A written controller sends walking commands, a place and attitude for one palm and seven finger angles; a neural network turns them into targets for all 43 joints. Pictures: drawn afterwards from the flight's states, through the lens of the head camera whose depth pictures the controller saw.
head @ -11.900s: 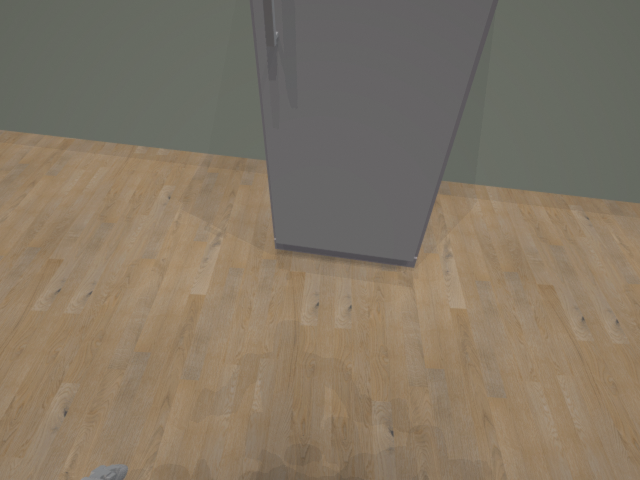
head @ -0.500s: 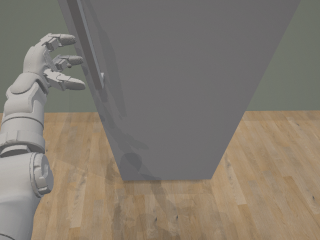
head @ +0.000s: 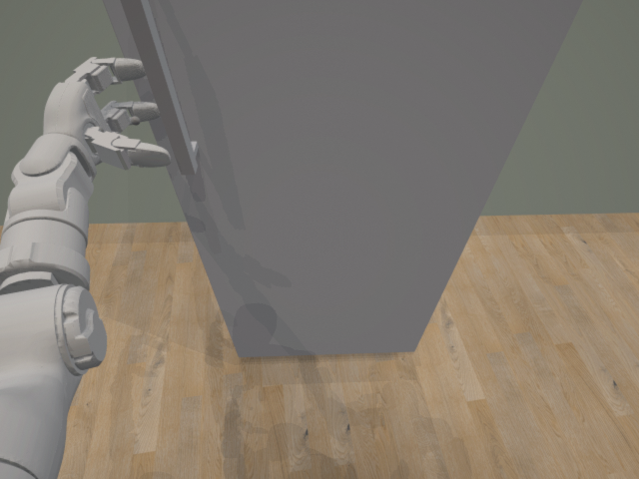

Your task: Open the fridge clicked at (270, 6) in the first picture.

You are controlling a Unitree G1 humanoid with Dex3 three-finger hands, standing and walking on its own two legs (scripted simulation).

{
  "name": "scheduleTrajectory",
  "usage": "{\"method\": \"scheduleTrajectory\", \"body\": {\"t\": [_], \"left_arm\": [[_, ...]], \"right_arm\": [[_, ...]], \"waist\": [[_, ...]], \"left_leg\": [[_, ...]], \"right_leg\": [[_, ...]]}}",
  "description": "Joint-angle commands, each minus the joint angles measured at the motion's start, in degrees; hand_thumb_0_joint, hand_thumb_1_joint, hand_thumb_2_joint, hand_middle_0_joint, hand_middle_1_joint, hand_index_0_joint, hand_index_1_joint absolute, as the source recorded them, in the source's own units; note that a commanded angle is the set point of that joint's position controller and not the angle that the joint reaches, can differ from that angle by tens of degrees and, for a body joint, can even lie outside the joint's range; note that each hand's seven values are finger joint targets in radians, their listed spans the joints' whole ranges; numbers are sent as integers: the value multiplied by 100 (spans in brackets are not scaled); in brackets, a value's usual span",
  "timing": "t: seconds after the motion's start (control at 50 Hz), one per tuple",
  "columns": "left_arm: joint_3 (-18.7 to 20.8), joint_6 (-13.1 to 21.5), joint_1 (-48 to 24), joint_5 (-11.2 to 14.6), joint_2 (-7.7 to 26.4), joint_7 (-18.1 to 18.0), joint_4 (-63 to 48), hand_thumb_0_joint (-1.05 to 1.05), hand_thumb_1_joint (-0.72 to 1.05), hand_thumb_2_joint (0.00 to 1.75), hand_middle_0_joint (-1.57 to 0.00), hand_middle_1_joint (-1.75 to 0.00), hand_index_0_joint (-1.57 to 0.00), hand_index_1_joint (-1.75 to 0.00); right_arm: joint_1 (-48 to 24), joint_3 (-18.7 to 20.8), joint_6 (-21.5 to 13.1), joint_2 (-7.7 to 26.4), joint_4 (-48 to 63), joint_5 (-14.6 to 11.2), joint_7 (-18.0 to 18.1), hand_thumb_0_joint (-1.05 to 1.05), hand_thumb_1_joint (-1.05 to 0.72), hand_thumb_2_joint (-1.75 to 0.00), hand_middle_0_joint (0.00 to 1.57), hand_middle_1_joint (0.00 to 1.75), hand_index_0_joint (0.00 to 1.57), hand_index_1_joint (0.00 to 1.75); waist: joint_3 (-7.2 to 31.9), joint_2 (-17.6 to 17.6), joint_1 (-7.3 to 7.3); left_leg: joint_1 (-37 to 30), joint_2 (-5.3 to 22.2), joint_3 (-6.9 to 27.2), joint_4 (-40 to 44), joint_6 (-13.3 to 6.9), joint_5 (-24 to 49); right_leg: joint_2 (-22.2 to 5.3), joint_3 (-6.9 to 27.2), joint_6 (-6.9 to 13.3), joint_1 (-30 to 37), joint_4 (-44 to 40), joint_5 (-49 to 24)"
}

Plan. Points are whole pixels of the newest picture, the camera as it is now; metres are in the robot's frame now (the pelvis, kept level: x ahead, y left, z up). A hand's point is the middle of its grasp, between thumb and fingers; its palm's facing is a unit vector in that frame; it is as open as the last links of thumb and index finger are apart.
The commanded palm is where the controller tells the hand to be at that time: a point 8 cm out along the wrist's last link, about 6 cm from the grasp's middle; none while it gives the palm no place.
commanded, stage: feel for the door with the fingertips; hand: left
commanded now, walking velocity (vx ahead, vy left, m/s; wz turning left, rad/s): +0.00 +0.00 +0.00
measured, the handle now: (164, 73) +0.53 +0.18 +0.24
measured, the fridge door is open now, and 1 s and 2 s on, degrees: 0 0 0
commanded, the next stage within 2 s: slide the fingers in behind the handle in 0.26 s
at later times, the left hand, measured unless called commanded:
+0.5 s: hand (137, 114) +0.49 +0.21 +0.22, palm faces +0.01 -1.00 +0.00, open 13.8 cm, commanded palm +0.46 +0.25 +0.21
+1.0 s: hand (152, 122) +0.47 +0.19 +0.21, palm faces +0.01 -1.00 +0.00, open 14.0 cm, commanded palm +0.46 +0.24 +0.21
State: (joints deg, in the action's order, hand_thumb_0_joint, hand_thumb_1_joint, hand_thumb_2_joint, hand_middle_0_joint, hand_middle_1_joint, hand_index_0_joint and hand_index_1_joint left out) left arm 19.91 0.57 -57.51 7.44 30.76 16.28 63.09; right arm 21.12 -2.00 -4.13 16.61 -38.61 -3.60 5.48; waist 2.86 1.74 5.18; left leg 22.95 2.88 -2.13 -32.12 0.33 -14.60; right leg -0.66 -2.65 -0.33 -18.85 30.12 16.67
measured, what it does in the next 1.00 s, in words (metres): stands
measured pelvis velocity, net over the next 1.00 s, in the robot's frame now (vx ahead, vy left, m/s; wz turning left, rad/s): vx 0.00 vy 0.00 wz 0.01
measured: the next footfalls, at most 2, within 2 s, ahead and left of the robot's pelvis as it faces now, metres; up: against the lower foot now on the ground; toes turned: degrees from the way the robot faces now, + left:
none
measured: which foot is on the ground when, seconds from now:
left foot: down 0.00-1.00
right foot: down 0.00-1.00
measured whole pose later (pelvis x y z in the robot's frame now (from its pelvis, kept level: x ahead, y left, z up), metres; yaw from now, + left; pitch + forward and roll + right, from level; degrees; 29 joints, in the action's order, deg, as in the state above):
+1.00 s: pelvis +0.00 +0.00 +0.00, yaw +0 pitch +5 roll -1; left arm 17.5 -0.2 -58.6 7.1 27.1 12.8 61.7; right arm 20.3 -2.0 -5.3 16.3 -38.7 -3.2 4.9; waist 2.8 1.8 5.0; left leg 23.8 2.6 -1.7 -32.9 0.1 -14.5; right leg -0.9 -3.0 -0.5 -19.3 30.5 16.5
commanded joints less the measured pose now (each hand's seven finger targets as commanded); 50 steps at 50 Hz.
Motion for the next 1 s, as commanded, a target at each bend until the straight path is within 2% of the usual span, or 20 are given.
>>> {"method": "scheduleTrajectory", "body": {"t": [0.0, 0.1, 0.16, 0.22, 0.28, 0.32, 0.36, 0.4, 0.44, 0.5, 0.54, 0.6, 0.62, 0.7, 0.74, 0.78, 0.8, 0.88, 0.92, 0.98], "left_arm": [[106, 440, -3236, 94, 1501, 42, -1246, 0, -50, 30, -30, -120, -30, -120], [170, 604, -3279, 158, 1437, 10, -1449, 0, -50, 30, -30, -120, -30, -120], [135, 499, -3221, 106, 1414, -7, -1096, 0, -50, 30, -30, -120, -30, -120], [191, 466, -3290, 28, 1554, -85, -1074, 0, -50, 30, -30, -120, -30, -120], [123, 534, -3363, 7, 1461, -131, -1187, 0, -50, 30, -30, -120, -30, -120], [46, 528, -3479, -9, 1344, -140, -1202, 0, -50, 30, -30, -120, -30, -120], [25, 502, -3512, -13, 1321, -152, -987, 0, -50, 30, -30, -120, -30, -120], [82, 556, -3491, 4, 1326, -158, -1109, 0, -50, 30, -30, -120, -30, -120], [-51, 560, -3476, -4, 1166, -149, -1117, 0, -50, 30, -30, -120, -30, -120], [119, 625, -3230, 76, 1242, -159, -1419, 0, -50, 30, -30, -120, -30, -120], [-107, 570, -3253, 84, 971, -154, -1487, 0, -50, 30, -30, -120, -30, -120], [281, 457, -2837, 103, 1342, -221, -1466, 0, -50, 30, -30, -120, -30, -120], [181, 403, -2862, 85, 1255, -230, -1427, 0, -50, 30, -30, -120, -30, -120], [100, 395, -2832, 68, 1132, -313, -1864, 0, -50, 30, -30, -120, -30, -120], [71, 390, -2920, 101, 1068, -328, -1982, 0, -50, 30, -30, -120, -30, -120], [8, 383, -2972, 165, 988, -330, -1909, 0, -50, 30, -30, -120, -30, -120], [73, 351, -2903, 140, 1050, -326, -1898, 0, -50, 30, -30, -120, -30, -120], [-130, 294, -3060, 100, 863, -362, -1557, 0, -50, 30, -30, -120, -30, -120], [-15, 290, -3196, 70, 1067, -379, -1432, 0, -50, 30, -30, -120, -30, -120], [-188, 407, -3377, 65, 869, -386, -1366, 0, -50, 30, -30, -120, -30, -120]], "right_arm": [[303, 315, -187, 922, 478, 25, 73, 0, -90, -90, 20, 30, 20, 30], [414, 348, -254, 936, 435, 66, 39, 0, -90, -90, 20, 30, 20, 30], [473, 346, -239, 952, 369, 67, 17, 0, -90, -90, 20, 30, 20, 30], [487, 336, -214, 969, 397, 78, 6, 0, -90, -90, 20, 30, 20, 30], [572, 366, -213, 959, 401, 97, 3, 0, -90, -90, 20, 30, 20, 30], [559, 361, -225, 941, 386, 101, -25, 0, -90, -90, 20, 30, 20, 30], [618, 360, -227, 963, 342, 103, -18, 0, -90, -90, 20, 30, 20, 30], [608, 360, -250, 957, 362, 120, -29, 0, -90, -90, 20, 30, 20, 30], [604, 363, -257, 939, 364, 113, -35, 0, -90, -90, 20, 30, 20, 30], [549, 372, -292, 944, 436, 119, -60, 0, -90, -90, 20, 30, 20, 30], [489, 355, -294, 905, 440, 94, -64, 0, -90, -90, 20, 30, 20, 30], [440, 352, -269, 931, 494, 88, -64, 0, -90, -90, 20, 30, 20, 30], [400, 332, -260, 908, 514, 74, -63, 0, -90, -90, 20, 30, 20, 30], [282, 335, -270, 869, 606, 60, -60, 0, -90, -90, 20, 30, 20, 30], [242, 339, -285, 850, 594, 52, -52, 0, -90, -90, 20, 30, 20, 30], [263, 338, -290, 856, 553, 50, -25, 0, -90, -90, 20, 30, 20, 30], [221, 337, -298, 864, 562, 45, -25, 0, -90, -90, 20, 30, 20, 30], [240, 309, -286, 836, 485, 44, -1, 0, -90, -90, 20, 30, 20, 30], [243, 302, -278, 867, 472, 48, 10, 0, -90, -90, 20, 30, 20, 30], [271, 308, -302, 849, 457, 63, 10, 0, -90, -90, 20, 30, 20, 30]], "waist": [[1752, 201, 137], [2209, 223, 116], [1878, 109, 148], [1849, 243, 137], [1986, 162, 189], [2025, 384, 211], [1821, 167, 271], [1998, 371, 201], [1975, 323, 234], [2259, 294, 88], [2077, 340, 134], [2021, 115, -12], [1856, 91, 0], [1948, 173, -24], [1957, 241, 8], [1802, -21, 65], [1929, 79, 2], [1605, 16, 116], [1687, -18, 125], [1695, 66, 195]], "left_leg": [[-1267, -222, 209, 173, -271, 1139], [-1606, -190, 303, 112, -240, 1453], [-1350, -190, 293, 140, -236, 1318], [-1280, -187, 294, 155, -228, 1257], [-1418, -163, 316, 102, -230, 1417], [-1498, -158, 324, 101, -206, 1369], [-1394, -136, 362, 127, -204, 1227], [-1522, -144, 366, 104, -194, 1335], [-1556, -121, 396, 111, -172, 1331], [-1674, -128, 373, 87, -186, 1526], [-1663, -115, 374, 123, -171, 1464], [-1441, -141, 320, 153, -207, 1433], [-1304, -156, 290, 187, -214, 1292], [-1442, -163, 285, 195, -221, 1365], [-1547, -159, 274, 198, -216, 1296], [-1443, -165, 262, 201, -242, 1231], [-1484, -168, 258, 213, -233, 1238], [-1311, -210, 222, 207, -258, 1053], [-1239, -213, 237, 213, -259, 946], [-1299, -212, 252, 164, -257, 965]], "right_leg": [[128, 125, 91, -5, -379, -1733], [175, 71, 116, -25, -302, -1809], [177, 48, 106, -140, -324, -1708], [172, 56, 113, -180, -317, -1614], [179, 17, 116, -204, -295, -1628], [192, 36, 109, -331, -301, -1583], [206, 14, 107, -444, -322, -1423], [198, 19, 125, -405, -290, -1476], [203, -5, 124, -475, -278, -1410], [215, 10, 140, -252, -239, -1600], [218, -14, 137, -350, -259, -1523], [214, -3, 141, -85, -266, -1637], [207, 6, 132, -77, -295, -1583], [205, 13, 143, 8, -294, -1655], [211, 29, 138, -49, -342, -1584], [201, 14, 125, 7, -375, -1569], [202, 37, 132, 23, -346, -1609], [167, 45, 113, -66, -419, -1485], [155, 85, 99, -71, -405, -1452], [143, 84, 108, -153, -390, -1400]]}}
